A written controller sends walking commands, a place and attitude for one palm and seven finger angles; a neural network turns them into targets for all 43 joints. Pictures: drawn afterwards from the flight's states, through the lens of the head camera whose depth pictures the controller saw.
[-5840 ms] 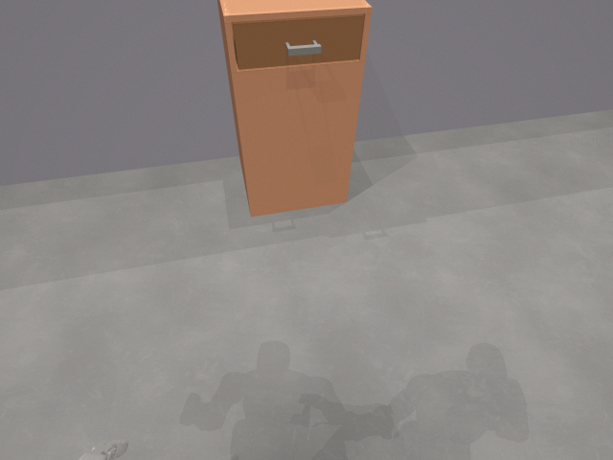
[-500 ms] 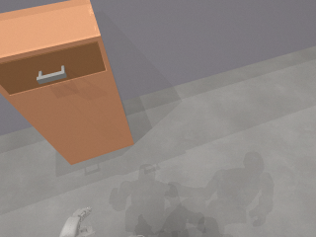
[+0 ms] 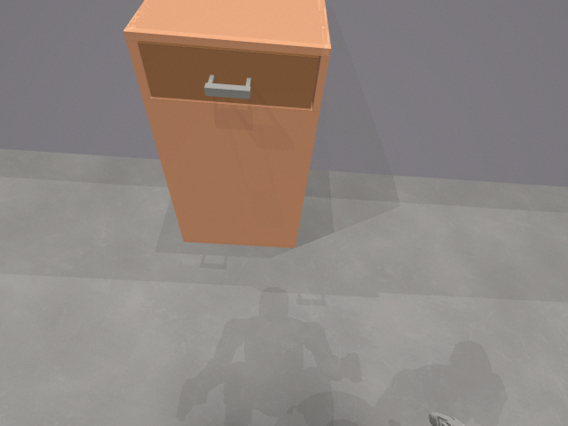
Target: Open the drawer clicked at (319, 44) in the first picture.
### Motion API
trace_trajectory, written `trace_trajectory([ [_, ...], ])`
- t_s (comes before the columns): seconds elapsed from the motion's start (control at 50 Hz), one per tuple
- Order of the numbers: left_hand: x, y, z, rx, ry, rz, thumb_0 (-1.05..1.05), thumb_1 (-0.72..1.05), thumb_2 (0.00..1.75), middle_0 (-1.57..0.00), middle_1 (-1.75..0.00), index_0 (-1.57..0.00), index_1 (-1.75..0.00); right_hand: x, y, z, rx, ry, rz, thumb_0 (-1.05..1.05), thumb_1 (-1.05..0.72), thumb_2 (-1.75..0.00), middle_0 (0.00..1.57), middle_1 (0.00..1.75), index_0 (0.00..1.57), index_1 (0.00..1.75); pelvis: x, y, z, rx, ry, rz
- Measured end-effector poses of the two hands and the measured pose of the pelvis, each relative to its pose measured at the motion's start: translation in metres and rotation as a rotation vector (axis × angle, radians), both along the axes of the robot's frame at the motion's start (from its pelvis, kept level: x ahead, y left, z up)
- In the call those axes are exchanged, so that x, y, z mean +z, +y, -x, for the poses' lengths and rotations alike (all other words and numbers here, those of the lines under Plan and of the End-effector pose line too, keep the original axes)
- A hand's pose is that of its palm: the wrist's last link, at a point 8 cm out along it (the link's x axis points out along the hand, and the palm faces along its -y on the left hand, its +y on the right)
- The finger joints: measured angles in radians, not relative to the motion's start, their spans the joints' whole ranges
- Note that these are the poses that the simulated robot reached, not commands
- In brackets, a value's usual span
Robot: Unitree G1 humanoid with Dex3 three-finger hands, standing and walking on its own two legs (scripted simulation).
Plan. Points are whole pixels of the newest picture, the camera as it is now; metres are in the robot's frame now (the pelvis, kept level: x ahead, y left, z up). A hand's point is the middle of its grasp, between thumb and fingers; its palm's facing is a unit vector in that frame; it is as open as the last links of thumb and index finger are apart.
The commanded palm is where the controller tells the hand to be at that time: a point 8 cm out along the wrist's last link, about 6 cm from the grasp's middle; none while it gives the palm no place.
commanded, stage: take the last steps up to it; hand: left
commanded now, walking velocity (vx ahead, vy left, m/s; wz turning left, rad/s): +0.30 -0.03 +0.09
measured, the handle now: (229, 85) +0.81 +0.22 +0.00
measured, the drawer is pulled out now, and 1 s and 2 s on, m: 0.00 0.00 0.00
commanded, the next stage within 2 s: come to a stop and stand still in 1.06 s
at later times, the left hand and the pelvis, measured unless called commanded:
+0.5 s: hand out of the picture +0.11 +0.15 -0.15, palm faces +0.01 -0.98 -0.21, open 7.4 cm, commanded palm none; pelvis +0.05 -0.04 +0.01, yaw +1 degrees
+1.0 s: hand out of the picture +0.07 +0.06 -0.15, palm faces +0.24 -0.96 -0.13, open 7.4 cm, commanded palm none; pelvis +0.20 -0.05 +0.01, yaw +5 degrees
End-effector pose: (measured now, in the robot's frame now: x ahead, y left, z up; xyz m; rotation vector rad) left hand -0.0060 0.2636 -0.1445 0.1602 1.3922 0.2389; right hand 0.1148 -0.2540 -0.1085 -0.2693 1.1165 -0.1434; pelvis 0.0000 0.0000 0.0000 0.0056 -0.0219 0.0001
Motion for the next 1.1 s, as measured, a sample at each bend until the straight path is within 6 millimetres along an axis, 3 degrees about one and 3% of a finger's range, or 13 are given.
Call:
trace_trajectory([
  [0.1,0.008,0.009,0.009,0.014,0.009,0.021,0.0,0.91,0.9,-0.2,-0.3,-0.2,-0.3,0.013,0.025,-0.003,0.024,-0.039,-0.008,0.0,-0.91,-0.89,0.19,0.3,0.2,0.3,0.011,0.011,0.0,0.006,-0.014,0.016],
  [0.2,0.017,0.004,-0.002,-0.004,-0.033,0.039,0.0,0.91,0.9,-0.2,-0.3,-0.2,-0.3,0.008,0.042,0.02,-0.006,-0.017,-0.06,0.0,-0.91,-0.89,0.2,0.3,0.2,0.3,0.019,0.015,-0.006,0.016,-0.018,0.013],
  [0.32,0.022,-0.016,-0.033,-0.036,-0.075,0.054,0.0,0.91,0.9,-0.2,-0.3,-0.2,-0.3,-0.006,0.026,0.073,-0.095,0.109,-0.068,0.0,-0.94,-0.89,0.2,0.3,0.2,0.3,0.019,0.006,-0.016,0.022,-0.015,-0.008],
  [0.44,0.028,-0.049,-0.084,-0.089,-0.129,0.05,0.0,0.91,0.9,-0.2,-0.3,-0.2,-0.3,-0.023,0.003,0.131,-0.178,0.307,-0.099,0.0,-0.92,-0.89,0.2,0.3,0.2,0.3,0.015,-0.019,-0.035,0.02,-0.007,-0.026],
  [0.5,0.026,-0.068,-0.108,-0.101,-0.176,0.031,0.0,0.91,0.9,-0.2,-0.3,-0.2,-0.3,-0.036,-0.011,0.146,-0.198,0.391,-0.12,0.0,-0.92,-0.89,0.2,0.3,0.2,0.3,0.006,-0.037,-0.049,0.026,-0.01,-0.026],
  [0.54,0.027,-0.079,-0.115,-0.079,-0.204,0.025,0.0,0.91,0.9,-0.2,-0.3,-0.2,-0.3,-0.038,-0.019,0.143,-0.185,0.434,-0.129,0.01,-0.92,-0.89,0.2,0.3,0.2,0.3,0.005,-0.047,-0.057,0.044,-0.017,-0.016],
  [0.62,0.035,-0.089,-0.108,-0.012,-0.185,0.001,-0.01,0.93,0.9,-0.2,-0.3,-0.2,-0.3,-0.03,-0.036,0.103,-0.155,0.403,-0.135,0.01,-0.91,-0.89,0.19,0.3,0.2,0.3,0.015,-0.061,-0.077,0.055,-0.019,-0.023],
  [0.7,0.036,-0.105,-0.09,0.02,-0.093,0.02,-0.01,0.93,0.9,-0.2,-0.3,-0.2,-0.3,-0.025,-0.046,0.043,-0.126,0.298,-0.134,0.01,-0.91,-0.9,0.19,0.3,0.19,0.3,0.022,-0.068,-0.098,0.063,-0.016,-0.02],
  [0.8,0.032,-0.13,-0.069,0.082,0.015,0.074,0.0,0.92,0.9,-0.2,-0.3,-0.2,-0.3,-0.022,-0.044,-0.035,-0.07,0.202,-0.138,0.01,-0.91,-0.9,0.19,0.3,0.19,0.3,0.023,-0.069,-0.127,0.076,-0.009,-0.008],
  [0.96,0.027,-0.152,-0.057,0.19,0.174,0.151,0.0,0.91,0.9,-0.2,-0.3,-0.2,-0.3,-0.019,-0.01,-0.165,0.059,0.097,-0.145,0.01,-0.91,-0.9,0.19,0.3,0.19,0.3,0.016,-0.054,-0.181,0.094,0.009,0.007],
  [1.04,0.021,-0.145,-0.067,0.226,0.25,0.175,0.0,0.9,0.9,-0.2,-0.3,-0.2,-0.3,-0.021,0.019,-0.229,0.12,0.04,-0.142,0.01,-0.91,-0.9,0.19,0.3,0.19,0.3,0.007,-0.038,-0.214,0.095,0.018,0.007],
  [1.1,0.011,-0.13,-0.086,0.223,0.29,0.187,0.0,0.9,0.9,-0.2,-0.3,-0.2,-0.3,-0.026,0.037,-0.264,0.126,-0.021,-0.131,0.0,-0.91,-0.9,0.19,0.3,0.19,0.3,-0.004,-0.023,-0.239,0.089,0.018,0.011],
])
